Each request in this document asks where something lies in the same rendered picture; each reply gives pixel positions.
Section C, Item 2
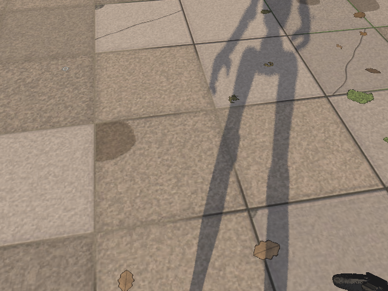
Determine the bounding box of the right robot hand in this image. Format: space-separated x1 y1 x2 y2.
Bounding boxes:
332 272 388 291

